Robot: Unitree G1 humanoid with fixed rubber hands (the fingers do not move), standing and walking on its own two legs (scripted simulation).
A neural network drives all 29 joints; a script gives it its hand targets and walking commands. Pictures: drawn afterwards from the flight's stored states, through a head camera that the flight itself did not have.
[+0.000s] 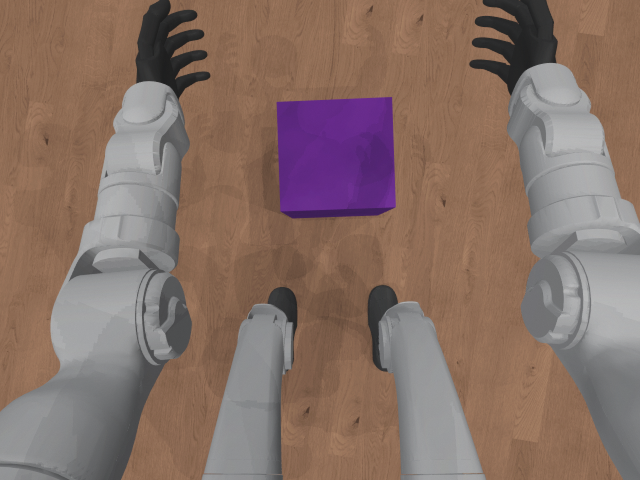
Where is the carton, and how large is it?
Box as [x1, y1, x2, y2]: [277, 97, 395, 217]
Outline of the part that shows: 391,97 277,102 280,211 291,217 375,215 395,206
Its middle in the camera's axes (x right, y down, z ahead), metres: +0.03 -0.15 +0.83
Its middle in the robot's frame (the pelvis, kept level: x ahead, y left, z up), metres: +0.51 -0.01 -0.51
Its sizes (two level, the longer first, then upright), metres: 0.210 0.200 0.250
